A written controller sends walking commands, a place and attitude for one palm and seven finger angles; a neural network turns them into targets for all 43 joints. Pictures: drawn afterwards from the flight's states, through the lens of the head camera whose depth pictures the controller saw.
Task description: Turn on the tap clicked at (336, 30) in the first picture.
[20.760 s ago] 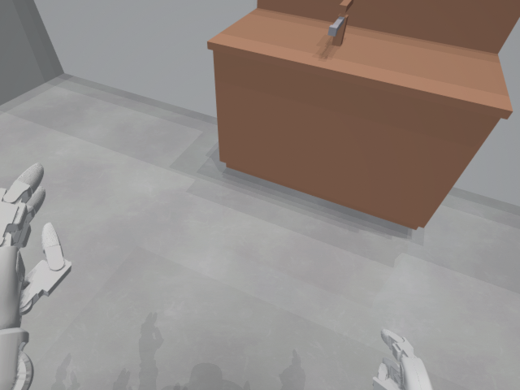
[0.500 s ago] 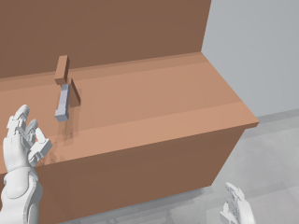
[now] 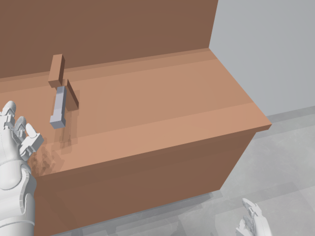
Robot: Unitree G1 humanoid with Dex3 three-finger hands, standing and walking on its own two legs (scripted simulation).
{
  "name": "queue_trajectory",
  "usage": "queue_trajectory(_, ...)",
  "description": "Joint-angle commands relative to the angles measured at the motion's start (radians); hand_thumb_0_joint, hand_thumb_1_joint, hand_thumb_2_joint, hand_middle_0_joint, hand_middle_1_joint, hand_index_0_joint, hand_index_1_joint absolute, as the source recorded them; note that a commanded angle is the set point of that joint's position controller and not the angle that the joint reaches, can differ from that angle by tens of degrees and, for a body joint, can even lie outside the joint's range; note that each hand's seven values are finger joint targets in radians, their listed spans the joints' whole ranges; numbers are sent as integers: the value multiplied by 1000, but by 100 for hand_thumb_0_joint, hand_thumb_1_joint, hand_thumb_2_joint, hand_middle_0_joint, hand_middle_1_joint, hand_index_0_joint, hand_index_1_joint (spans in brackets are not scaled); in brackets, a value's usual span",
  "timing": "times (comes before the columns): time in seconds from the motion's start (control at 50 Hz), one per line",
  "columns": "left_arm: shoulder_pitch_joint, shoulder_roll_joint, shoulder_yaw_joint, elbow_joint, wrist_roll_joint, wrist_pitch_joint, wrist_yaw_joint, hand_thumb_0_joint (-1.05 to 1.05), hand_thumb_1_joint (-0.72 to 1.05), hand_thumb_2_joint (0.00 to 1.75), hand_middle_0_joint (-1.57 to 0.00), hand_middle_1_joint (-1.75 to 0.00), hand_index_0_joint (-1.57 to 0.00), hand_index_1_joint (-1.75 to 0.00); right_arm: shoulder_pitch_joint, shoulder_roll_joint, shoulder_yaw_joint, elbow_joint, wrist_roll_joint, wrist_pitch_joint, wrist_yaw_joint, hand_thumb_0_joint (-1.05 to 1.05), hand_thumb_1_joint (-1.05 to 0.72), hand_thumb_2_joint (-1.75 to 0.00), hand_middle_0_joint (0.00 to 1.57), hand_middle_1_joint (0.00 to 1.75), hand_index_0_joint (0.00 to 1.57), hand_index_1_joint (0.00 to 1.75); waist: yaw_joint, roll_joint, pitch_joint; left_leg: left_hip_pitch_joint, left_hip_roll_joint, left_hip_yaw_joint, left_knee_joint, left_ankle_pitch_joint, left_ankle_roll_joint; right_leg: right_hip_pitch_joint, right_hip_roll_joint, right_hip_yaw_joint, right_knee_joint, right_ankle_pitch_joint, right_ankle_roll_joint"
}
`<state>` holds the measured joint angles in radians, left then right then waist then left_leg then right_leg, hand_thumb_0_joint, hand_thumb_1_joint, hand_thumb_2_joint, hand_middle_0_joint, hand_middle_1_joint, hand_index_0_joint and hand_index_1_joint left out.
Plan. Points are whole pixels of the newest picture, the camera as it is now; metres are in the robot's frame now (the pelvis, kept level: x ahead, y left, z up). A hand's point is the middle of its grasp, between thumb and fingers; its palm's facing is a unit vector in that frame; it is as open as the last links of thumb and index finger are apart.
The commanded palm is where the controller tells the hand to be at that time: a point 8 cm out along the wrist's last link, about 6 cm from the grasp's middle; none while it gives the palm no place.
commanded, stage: reach beside the lever's end, fingers flat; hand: left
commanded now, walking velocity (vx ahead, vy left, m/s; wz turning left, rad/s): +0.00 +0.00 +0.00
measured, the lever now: (58, 121) +0.36 +0.31 +0.09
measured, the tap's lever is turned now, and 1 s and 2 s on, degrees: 0 0 15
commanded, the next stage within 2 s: push the lever round in 0.74 s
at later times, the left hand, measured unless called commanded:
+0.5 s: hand (41, 126) +0.34 +0.34 +0.09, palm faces +0.55 -0.83 -0.09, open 7.8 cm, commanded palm +0.29 +0.37 +0.09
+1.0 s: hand (47, 126) +0.34 +0.33 +0.09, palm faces +0.53 -0.84 -0.07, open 7.8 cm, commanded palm +0.29 +0.36 +0.09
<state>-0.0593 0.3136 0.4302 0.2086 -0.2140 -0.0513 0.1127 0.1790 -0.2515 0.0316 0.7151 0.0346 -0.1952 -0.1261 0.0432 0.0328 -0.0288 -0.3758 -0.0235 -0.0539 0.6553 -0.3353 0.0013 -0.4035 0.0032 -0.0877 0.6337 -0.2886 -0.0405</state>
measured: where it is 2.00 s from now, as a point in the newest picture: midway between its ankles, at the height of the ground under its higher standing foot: outside the picture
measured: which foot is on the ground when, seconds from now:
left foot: down 0.00-1.00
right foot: down 0.00-1.00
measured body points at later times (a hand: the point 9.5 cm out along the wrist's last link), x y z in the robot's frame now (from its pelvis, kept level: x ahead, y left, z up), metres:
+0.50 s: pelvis +0.01 +0.01 +0.00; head +0.05 +0.00 +0.44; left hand +0.31 +0.38 +0.10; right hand +0.12 -0.26 -0.11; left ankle +0.00 +0.12 -0.72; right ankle +0.03 -0.09 -0.72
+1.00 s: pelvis +0.01 +0.02 +0.00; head +0.05 +0.01 +0.45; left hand +0.31 +0.37 +0.09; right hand +0.15 -0.24 -0.11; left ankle +0.00 +0.12 -0.72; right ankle +0.03 -0.09 -0.72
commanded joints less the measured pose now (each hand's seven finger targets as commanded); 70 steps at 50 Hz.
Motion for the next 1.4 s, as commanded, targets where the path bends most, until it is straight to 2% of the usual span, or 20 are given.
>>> queue_trajectory(0.0,-284,286,89,-119,-9,-61,-29,0,90,90,-16,-16,-16,-16,-58,-140,-48,-140,0,-43,-14,0,-90,-90,20,30,20,30,-20,-7,-216,-14,-9,4,-102,153,20,141,-9,58,-97,148,19)
queue_trajectory(0.02,-270,315,123,-106,0,-62,-27,0,90,90,-15,-16,-15,-16,-55,-137,-50,-140,1,-39,-13,0,-90,-90,20,30,20,30,0,47,-226,-12,-10,5,-100,172,17,151,-10,60,-93,161,15)
queue_trajectory(0.06,-312,315,112,-91,2,-70,-28,0,90,90,-15,-16,-15,-16,-38,-139,-52,-142,-3,-33,-7,0,-90,-90,20,30,20,30,-17,42,-233,-6,-9,8,-89,191,20,141,-9,60,-88,191,19)
queue_trajectory(0.12,-290,380,185,-45,11,-99,-24,0,90,90,-15,-15,-15,-15,-12,-145,-60,-137,-8,-19,1,0,-90,-90,20,30,20,30,-3,11,-264,-24,-6,6,-76,241,22,171,-4,58,-68,245,19)
queue_trajectory(0.14,-302,358,161,-45,10,-110,-30,0,90,90,-15,-15,-15,-15,-5,-144,-62,-142,-8,-14,5,0,-90,-90,20,30,20,30,-14,17,-277,-24,-8,13,-69,240,24,170,-5,63,-65,254,23)
queue_trajectory(0.22,-316,411,205,10,15,-144,-52,0,90,90,-15,-15,-15,-15,14,-149,-69,-134,-6,5,10,0,-90,-90,20,30,20,30,-16,54,-271,-46,-7,18,-58,245,27,164,-3,69,-56,267,22)
queue_trajectory(0.32,-446,404,162,66,18,-169,-88,0,90,90,-15,-15,-15,-15,38,-159,-69,-121,-2,11,5,0,-90,-90,20,30,20,30,-56,64,-245,-42,-2,8,-54,197,31,92,5,63,-58,202,19)
queue_trajectory(0.4,-405,380,143,64,6,-185,-107,0,90,90,-15,-15,-15,-15,53,-163,-77,-132,-4,12,10,0,-90,-90,20,30,20,30,-42,58,-303,-26,-3,4,-54,215,27,111,8,62,-53,210,17)
queue_trajectory(0.48,-394,371,143,97,9,-179,-90,0,90,90,-15,-15,-15,-15,61,-164,-76,-131,-3,19,15,0,-90,-90,20,30,20,30,-39,38,-277,-43,2,-8,-62,207,23,96,10,53,-52,192,17)
queue_trajectory(0.52,-371,422,200,92,14,-180,-72,0,90,90,-15,-15,-15,-15,60,-165,-80,-133,-5,26,14,0,-90,-90,20,30,20,30,-20,31,-295,-48,3,-5,-62,228,24,125,9,55,-48,211,16)
queue_trajectory(0.62,-350,422,207,44,33,-185,-36,0,90,90,-15,-15,-15,-15,56,-156,-76,-147,-11,36,24,0,-90,-90,20,30,20,30,-18,54,-285,-43,9,-8,-64,266,17,120,12,49,-39,223,15)
queue_trajectory(0.7,-358,386,177,63,29,-187,-44,0,90,90,-15,-15,-15,-15,57,-156,-77,-148,-11,41,25,0,-90,-90,20,30,20,30,-36,45,-256,-51,8,-4,-64,239,17,99,16,51,-44,204,14)
queue_trajectory(0.74,-401,363,142,9,34,-194,-52,0,90,90,-15,-15,-15,-15,52,-151,-75,-150,-9,40,23,0,-90,-90,20,30,20,30,-44,108,-277,-15,10,-3,-61,258,13,87,14,52,-40,206,11)
queue_trajectory(0.78,-415,322,98,-22,30,-197,-61,0,90,90,-15,-15,-15,-15,51,-150,-77,-148,-10,33,23,0,-90,-90,20,30,20,30,-52,115,-298,18,14,-12,-60,278,3,74,17,47,-39,201,9)
queue_trajectory(0.9,-369,262,61,-17,18,-174,-54,0,90,90,-15,-15,-15,-15,52,-154,-82,-142,-7,28,20,0,-90,-90,20,30,20,30,-47,36,-289,26,17,-27,-63,312,-11,73,18,33,-38,213,10)
queue_trajectory(1.04,-298,288,105,-95,46,-160,13,0,90,90,-15,-15,-15,-15,33,-138,-79,-155,-15,38,33,0,-90,-90,20,30,20,30,-16,62,-301,30,18,-18,-60,402,-23,116,12,35,-31,269,9)
queue_trajectory(1.12,-298,294,122,-102,50,-172,32,0,90,90,-15,-15,-15,-15,13,-133,-76,-153,-15,44,33,0,-90,-90,20,30,20,30,-14,58,-274,1,15,-8,-60,336,-13,121,12,40,-35,249,8)
queue_trajectory(1.16,-314,233,60,-109,49,-174,26,0,90,90,-15,-15,-15,-15,7,-130,-76,-159,-15,40,35,0,-90,-90,20,30,20,30,-28,68,-274,9,12,-3,-59,313,-12,107,12,41,-36,239,9)
queue_trajectory(1.22,-345,255,70,-61,44,-164,14,0,90,90,-15,-15,-15,-15,2,-137,-70,-146,-9,44,25,0,-90,-90,20,30,20,30,-40,44,-231,-24,8,-4,-64,229,4,95,11,47,-52,196,9)
queue_trajectory(1.38,-441,234,19,-44,44,-161,16,0,90,90,-15,-15,-15,-15,-3,-138,-63,-148,-10,38,15,0,-90,-90,20,30,20,30,-54,39,-264,-22,-2,-9,-67,138,14,81,9,56,-63,129,12)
